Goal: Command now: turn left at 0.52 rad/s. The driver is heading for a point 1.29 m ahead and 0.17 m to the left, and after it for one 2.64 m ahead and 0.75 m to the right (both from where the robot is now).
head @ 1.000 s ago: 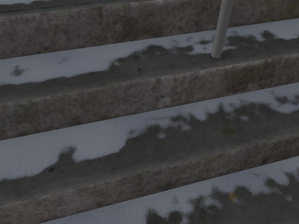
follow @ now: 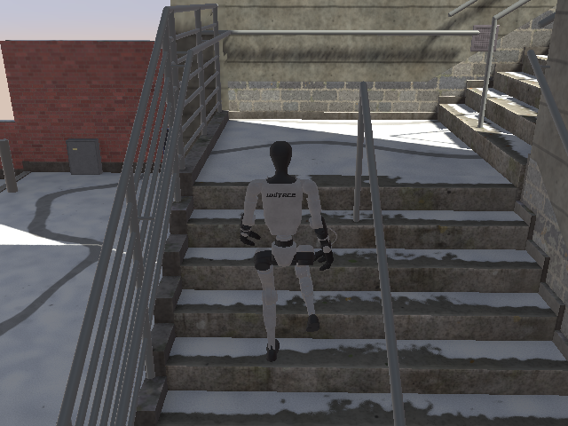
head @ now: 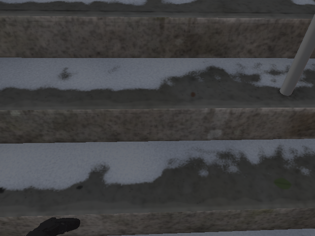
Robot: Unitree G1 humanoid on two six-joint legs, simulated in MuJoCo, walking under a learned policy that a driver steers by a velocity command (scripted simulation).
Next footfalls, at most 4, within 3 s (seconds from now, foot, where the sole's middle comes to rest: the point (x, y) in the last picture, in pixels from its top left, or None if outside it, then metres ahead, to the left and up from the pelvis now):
0.48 right None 0.05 -0.21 -0.76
0.98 left None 0.29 0.14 -0.58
1.48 right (116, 182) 0.58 0.11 -0.41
2.02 left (37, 86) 0.87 0.38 -0.24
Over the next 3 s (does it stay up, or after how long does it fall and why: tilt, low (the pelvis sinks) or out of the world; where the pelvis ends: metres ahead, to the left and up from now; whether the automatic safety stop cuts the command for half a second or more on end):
stays up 1.18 0.20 0.70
